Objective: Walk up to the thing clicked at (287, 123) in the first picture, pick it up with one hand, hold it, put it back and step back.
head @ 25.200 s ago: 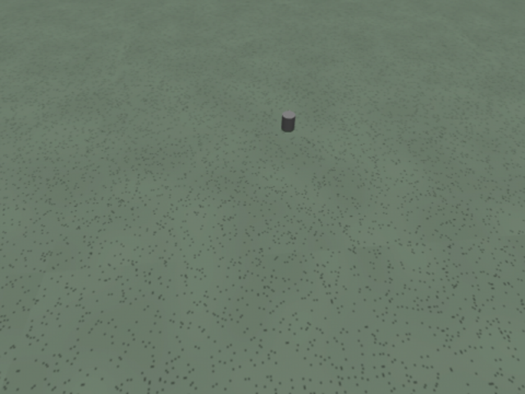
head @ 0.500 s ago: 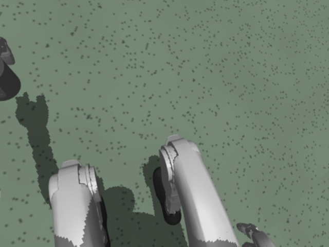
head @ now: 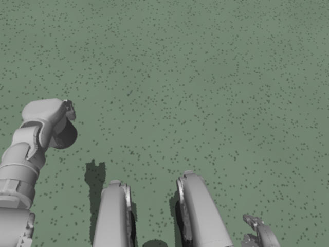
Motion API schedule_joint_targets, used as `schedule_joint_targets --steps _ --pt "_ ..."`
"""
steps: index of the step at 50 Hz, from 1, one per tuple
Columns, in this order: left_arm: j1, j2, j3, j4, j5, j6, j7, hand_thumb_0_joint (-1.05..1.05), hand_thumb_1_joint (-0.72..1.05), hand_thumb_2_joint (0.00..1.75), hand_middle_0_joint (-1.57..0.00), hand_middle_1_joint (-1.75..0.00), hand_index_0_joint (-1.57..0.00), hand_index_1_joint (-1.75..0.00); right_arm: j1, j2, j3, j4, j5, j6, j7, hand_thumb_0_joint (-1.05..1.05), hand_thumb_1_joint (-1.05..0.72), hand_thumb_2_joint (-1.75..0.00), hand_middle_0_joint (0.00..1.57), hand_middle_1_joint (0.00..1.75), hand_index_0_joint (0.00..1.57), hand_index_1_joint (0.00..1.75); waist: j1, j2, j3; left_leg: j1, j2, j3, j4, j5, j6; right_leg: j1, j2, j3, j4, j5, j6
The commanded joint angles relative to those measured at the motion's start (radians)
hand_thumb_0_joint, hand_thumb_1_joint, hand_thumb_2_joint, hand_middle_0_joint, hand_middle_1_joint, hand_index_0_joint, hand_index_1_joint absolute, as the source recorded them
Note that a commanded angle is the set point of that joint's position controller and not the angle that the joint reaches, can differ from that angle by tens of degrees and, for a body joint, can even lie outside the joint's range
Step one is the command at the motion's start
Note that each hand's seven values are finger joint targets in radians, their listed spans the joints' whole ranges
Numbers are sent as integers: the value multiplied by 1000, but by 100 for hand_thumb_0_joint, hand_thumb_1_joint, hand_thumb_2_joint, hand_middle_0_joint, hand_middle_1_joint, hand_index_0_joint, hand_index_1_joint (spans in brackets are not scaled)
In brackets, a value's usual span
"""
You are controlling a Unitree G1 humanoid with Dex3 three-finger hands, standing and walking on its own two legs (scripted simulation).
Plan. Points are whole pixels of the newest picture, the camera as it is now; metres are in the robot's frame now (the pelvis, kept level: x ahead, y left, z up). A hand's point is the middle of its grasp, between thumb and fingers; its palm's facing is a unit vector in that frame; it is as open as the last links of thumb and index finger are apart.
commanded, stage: lift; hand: left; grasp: from above
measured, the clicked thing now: (57, 124) +0.46 +0.26 -0.12
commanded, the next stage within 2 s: hold in 0.78 s
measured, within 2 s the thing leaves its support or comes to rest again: neither
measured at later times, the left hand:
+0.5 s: hand (43, 125) +0.37 +0.20 +0.06, palm faces -0.48 -0.08 -0.87, open 9.5 cm
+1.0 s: hand (20, 97) +0.40 +0.21 +0.13, palm faces -0.48 -0.09 -0.87, open 9.5 cm
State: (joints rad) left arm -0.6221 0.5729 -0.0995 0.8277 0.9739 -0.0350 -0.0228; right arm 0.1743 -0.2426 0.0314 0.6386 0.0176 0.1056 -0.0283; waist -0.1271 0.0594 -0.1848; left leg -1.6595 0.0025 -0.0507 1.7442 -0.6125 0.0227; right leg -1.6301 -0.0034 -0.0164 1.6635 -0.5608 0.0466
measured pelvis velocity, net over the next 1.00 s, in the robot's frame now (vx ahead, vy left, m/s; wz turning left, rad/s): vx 0.08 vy -0.01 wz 0.02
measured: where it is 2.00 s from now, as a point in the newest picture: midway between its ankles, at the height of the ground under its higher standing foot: (158, 240)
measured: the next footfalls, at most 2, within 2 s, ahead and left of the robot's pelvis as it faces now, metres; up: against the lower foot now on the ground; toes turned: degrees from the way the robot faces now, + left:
none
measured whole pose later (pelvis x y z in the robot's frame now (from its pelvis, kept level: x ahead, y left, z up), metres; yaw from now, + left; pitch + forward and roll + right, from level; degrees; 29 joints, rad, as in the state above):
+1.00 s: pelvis +0.08 -0.01 +0.21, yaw +1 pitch +10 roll -1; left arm -0.34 0.37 -0.20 0.85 0.98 0.03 0.10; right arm 0.25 -0.24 -0.04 0.76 0.04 0.01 -0.05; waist -0.05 0.03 -0.09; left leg -0.56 0.02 0.00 0.77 -0.39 0.00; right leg -0.57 0.00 0.02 0.74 -0.35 0.02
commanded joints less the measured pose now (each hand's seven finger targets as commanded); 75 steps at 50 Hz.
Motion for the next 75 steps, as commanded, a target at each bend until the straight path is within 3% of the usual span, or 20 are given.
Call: schedule_joint_targets --steps 1,5,9,13,15,17,21,25,26,28,36,41,47,48,49,51,58,62,72,75 --pt "-333 248 111 -239 -7 -2 89 0 64 80 -82 -103 -93 -92 129 -178 -82 -36 7 -33 -25 0 -90 -90 20 30 20 30 -9 128 -558 586 -3 -13 -388 159 0 405 29 -40 -283 160 -70" --pt "-269 222 107 -224 12 9 124 0 60 81 -81 -102 -91 -92 131 -162 -82 -26 17 -54 -34 0 -90 -90 20 30 20 30 3 94 -490 660 -7 -5 -487 148 -2 532 33 -21 -399 148 -69" --pt "-210 136 61 -169 10 25 147 0 59 81 -80 -102 -90 -92 129 -154 -82 -13 23 -82 -43 0 -90 -90 20 30 20 30 3 71 -384 722 1 -23 -598 100 -6 602 39 -11 -493 121 -66" --pt "-186 143 64 -144 1 31 165 0 56 80 -78 -101 -88 -92 114 -151 -93 -3 26 -110 -49 0 -90 -90 20 30 20 30 24 43 -332 765 -4 -7 -673 87 -2 704 39 9 -601 107 -61" --pt "-178 67 17 -143 -4 28 169 0 54 78 -77 -101 -87 -92 130 -141 -88 0 29 -126 -51 0 -90 -90 20 30 20 30 6 35 -303 799 -9 3 -704 101 -3 742 40 20 -650 113 -63" --pt "-167 89 29 -143 0 27 181 0 51 75 -73 -103 -84 -92 124 -146 -99 9 26 -136 -54 0 -90 -90 20 30 20 30 22 24 -308 835 -13 16 -729 134 -1 796 40 26 -696 129 -61" --pt "-190 70 9 -170 0 24 208 0 51 79 -74 -104 -84 -94 136 -143 -101 22 24 -152 -54 0 -90 -90 20 30 20 30 21 24 -284 911 -17 31 -786 188 -2 877 38 33 -769 168 -59" --pt "-178 92 26 -158 16 38 238 0 52 82 -76 -102 -85 -93 143 -152 -109 36 19 -152 -51 0 -90 -90 20 30 20 30 33 18 -293 996 -18 47 -830 275 -3 961 31 38 -826 260 -54" --pt "-177 73 9 -163 18 43 242 0 53 83 -75 -104 -85 -95 139 -147 -106 39 20 -151 -49 0 -90 -90 20 30 20 30 36 23 -290 1018 -18 44 -846 291 -5 983 30 40 -839 275 -53" --pt "-141 92 31 -142 25 56 253 0 55 84 -76 -106 -86 -96 128 -153 -111 41 18 -148 -48 0 -90 -90 20 30 20 30 51 16 -287 1059 -18 46 -874 322 -8 1020 31 35 -865 303 -51" --pt "-96 5 -18 -114 8 87 229 0 61 85 -78 -112 -90 -100 112 -144 -118 44 22 -139 -38 0 -90 -90 20 30 20 30 55 7 -225 1161 -18 42 -975 414 -16 1110 33 36 -946 387 -51" --pt "-80 -2 -23 -137 -8 87 203 0 63 87 -80 -112 -92 -100 105 -145 -125 36 23 -131 -33 0 -90 -90 20 30 20 30 56 -5 -220 1231 -16 44 -1016 505 -17 1168 36 28 -982 464 -50" --pt "-82 27 -14 -186 13 59 179 0 62 76 -77 -106 -90 -93 98 -148 -130 28 24 -125 -32 0 -90 -89 20 30 20 30 64 17 -242 1317 -14 44 -1052 609 -25 1207 41 20 -998 532 -55" --pt "-81 36 -6 -202 17 56 176 0 61 76 -76 -107 -90 -93 100 -148 -131 31 22 -123 -32 0 -90 -89 20 30 20 30 72 24 -246 1334 -10 44 -1058 637 -26 1205 43 16 -1001 547 -57" --pt "-63 6 -31 -180 27 55 170 0 61 77 -77 -105 -90 -93 98 -147 -131 28 24 -121 -30 0 -90 -90 20 30 20 30 62 3 -227 1343 -10 43 -1057 658 -23 1202 43 13 -1006 562 -55" --pt "-92 44 -9 -218 37 47 175 0 61 79 -79 -105 -91 -92 91 -151 -132 24 22 -117 -30 0 -90 -90 20 30 20 30 73 22 -231 1355 -14 45 -1071 660 -26 1226 40 16 -1018 568 -57" --pt "-70 29 -13 -230 35 56 164 0 61 84 -80 -104 -91 -93 93 -157 -140 16 25 -109 -18 0 -90 -90 20 30 20 30 80 4 -235 1401 -12 49 -1095 746 -26 1280 40 14 -1040 632 -54" --pt "-29 6 -27 -201 34 62 146 0 63 86 -84 -103 -93 -93 82 -153 -139 9 25 -105 -12 0 -90 -90 20 30 20 30 83 1 -176 1382 -14 50 -1119 712 -27 1284 41 14 -1060 605 -56" --pt "-2 25 -22 -276 27 58 97 0 60 82 -84 -98 -93 -89 38 -155 -128 -40 32 -92 -15 0 -91 -90 20 30 20 30 99 -21 -130 1390 -15 55 -1181 615 -20 1331 40 21 -1115 535 -57" --pt "-17 45 -11 -299 28 53 93 0 59 84 -85 -98 -93 -90 35 -158 -129 -40 32 -90 -18 0 -91 -90 20 30 20 30 104 -5 -154 1416 -11 58 -1185 649 -23 1344 41 21 -1114 558 -58"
